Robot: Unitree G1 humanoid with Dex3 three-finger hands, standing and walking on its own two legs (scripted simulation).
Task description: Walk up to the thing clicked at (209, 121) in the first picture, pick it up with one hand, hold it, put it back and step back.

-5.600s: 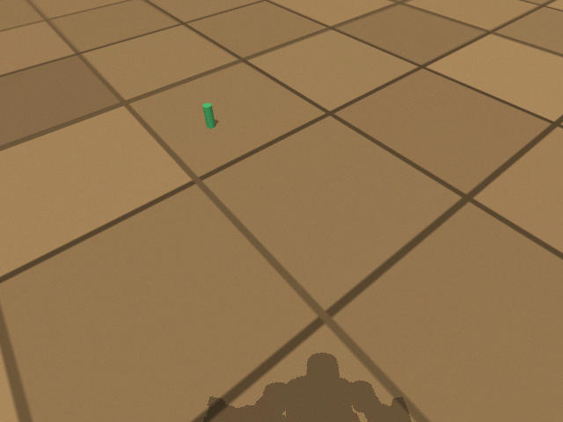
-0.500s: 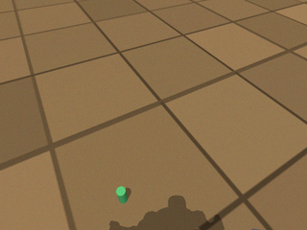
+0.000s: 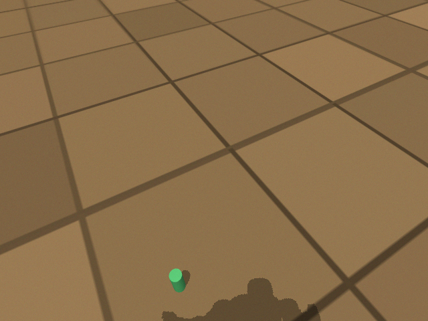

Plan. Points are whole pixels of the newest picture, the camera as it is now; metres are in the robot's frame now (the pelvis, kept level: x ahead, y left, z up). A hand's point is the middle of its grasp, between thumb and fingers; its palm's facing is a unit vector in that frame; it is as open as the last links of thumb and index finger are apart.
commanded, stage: walk up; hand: left
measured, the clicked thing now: (177, 280) +0.41 +0.19 -0.71
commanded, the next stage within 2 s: stand in 0.52 s
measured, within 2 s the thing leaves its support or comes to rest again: neither
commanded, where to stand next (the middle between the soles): +0.08 +0.00 m, yaw -1 degrees
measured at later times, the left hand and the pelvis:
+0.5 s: hand out of the picture +0.10 +0.24 -0.15, palm faces -0.01 -0.94 -0.35, open 7.4 cm; pelvis +0.01 -0.01 +0.00, yaw +0 degrees
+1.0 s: hand out of the picture +0.10 +0.24 -0.15, palm faces -0.03 -0.94 -0.35, open 7.4 cm; pelvis +0.02 -0.02 +0.00, yaw +0 degrees
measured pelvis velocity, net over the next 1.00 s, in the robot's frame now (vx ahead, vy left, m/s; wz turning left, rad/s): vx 0.02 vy -0.02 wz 0.00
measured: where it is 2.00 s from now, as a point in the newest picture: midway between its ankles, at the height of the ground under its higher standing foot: outside the picture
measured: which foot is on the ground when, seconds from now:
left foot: down 0.00-1.00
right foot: down 0.00-1.00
